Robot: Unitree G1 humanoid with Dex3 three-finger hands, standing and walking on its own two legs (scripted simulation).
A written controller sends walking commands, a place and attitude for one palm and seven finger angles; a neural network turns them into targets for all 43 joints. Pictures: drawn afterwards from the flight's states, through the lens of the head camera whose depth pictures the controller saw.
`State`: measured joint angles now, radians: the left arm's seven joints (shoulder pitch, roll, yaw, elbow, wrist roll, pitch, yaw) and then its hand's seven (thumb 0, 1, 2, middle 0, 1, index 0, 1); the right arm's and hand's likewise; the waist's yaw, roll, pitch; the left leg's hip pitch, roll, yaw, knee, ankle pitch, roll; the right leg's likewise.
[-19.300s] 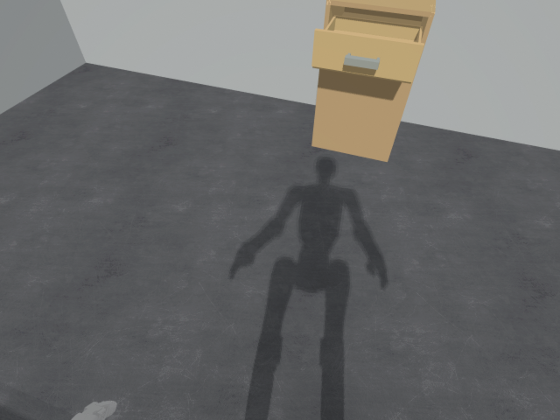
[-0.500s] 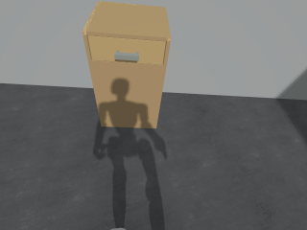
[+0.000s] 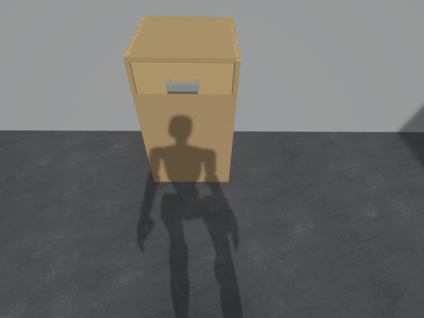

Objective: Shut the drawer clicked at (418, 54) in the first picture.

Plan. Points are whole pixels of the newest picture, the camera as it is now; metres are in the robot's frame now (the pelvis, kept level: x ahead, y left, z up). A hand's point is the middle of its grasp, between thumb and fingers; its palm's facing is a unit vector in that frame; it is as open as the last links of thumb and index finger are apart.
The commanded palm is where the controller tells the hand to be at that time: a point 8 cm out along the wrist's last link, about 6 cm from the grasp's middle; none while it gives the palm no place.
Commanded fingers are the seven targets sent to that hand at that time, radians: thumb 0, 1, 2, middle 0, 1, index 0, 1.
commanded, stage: let the arm hang, fingers relaxed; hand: left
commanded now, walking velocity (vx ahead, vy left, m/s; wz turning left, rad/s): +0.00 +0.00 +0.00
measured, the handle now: (183, 83) +0.96 +0.17 -0.08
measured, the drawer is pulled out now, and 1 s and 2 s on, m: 0.00 0.00 0.00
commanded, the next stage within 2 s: look to check the result in 0.30 s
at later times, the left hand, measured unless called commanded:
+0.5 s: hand out of the picture +0.01 +0.16 -0.18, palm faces +0.02 -0.98 -0.20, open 7.3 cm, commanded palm none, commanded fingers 0.00 0.90 0.90 -0.20 -0.30 -0.20 -0.30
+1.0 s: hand out of the picture +0.04 +0.13 -0.17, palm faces +0.02 -0.98 -0.19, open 7.3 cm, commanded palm none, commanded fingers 0.00 0.90 0.90 -0.20 -0.30 -0.20 -0.30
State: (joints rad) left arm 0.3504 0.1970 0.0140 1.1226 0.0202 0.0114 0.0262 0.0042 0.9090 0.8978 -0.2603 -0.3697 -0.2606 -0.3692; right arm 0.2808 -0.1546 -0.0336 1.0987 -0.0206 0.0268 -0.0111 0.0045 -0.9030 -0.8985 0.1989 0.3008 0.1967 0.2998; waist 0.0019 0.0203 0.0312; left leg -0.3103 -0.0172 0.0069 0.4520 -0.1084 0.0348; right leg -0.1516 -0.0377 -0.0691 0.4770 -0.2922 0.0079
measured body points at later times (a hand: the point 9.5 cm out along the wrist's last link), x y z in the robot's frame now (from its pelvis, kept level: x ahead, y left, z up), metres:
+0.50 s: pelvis +0.02 -0.02 +0.00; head +0.04 -0.02 +0.45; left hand +0.01 +0.21 -0.16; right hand +0.01 -0.24 -0.16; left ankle +0.09 +0.09 -0.74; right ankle -0.02 -0.13 -0.74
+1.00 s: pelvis +0.04 -0.03 +0.00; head +0.06 -0.03 +0.45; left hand +0.04 +0.19 -0.16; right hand +0.05 -0.26 -0.16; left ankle +0.09 +0.09 -0.74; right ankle -0.02 -0.13 -0.74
